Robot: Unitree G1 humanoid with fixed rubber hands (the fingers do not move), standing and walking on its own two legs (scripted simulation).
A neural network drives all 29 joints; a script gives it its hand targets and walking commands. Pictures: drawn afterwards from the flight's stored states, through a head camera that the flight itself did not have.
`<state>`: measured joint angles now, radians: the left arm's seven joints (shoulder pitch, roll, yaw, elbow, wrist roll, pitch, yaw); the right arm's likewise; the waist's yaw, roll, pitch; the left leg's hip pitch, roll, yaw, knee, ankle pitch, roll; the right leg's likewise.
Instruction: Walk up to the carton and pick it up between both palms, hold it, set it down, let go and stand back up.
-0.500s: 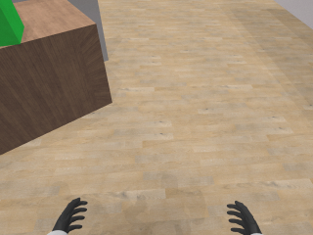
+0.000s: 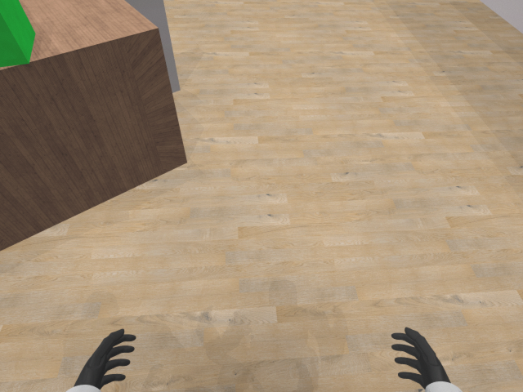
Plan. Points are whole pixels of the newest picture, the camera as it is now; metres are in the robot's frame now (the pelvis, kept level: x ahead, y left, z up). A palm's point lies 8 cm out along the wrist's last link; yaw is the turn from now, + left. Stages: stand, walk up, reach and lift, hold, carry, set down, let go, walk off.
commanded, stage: stand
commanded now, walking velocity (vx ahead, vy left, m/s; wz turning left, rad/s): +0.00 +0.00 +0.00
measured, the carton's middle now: out of the picture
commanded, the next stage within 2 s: none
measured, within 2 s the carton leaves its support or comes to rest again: neither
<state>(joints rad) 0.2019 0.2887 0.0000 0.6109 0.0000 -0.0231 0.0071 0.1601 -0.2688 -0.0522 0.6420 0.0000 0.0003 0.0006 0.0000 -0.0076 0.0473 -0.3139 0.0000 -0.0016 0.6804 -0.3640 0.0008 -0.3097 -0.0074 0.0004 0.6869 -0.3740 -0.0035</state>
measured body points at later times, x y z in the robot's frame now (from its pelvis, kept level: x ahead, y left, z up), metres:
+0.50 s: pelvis -0.01 +0.00 +0.00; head +0.01 +0.00 +0.45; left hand +0.15 +0.26 -0.09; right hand +0.14 -0.27 -0.09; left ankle +0.00 +0.12 -0.72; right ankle -0.01 -0.12 -0.72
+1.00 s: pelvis -0.03 +0.00 +0.00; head -0.02 +0.01 +0.45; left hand +0.13 +0.27 -0.09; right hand +0.12 -0.27 -0.09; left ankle +0.00 +0.12 -0.72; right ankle -0.01 -0.12 -0.72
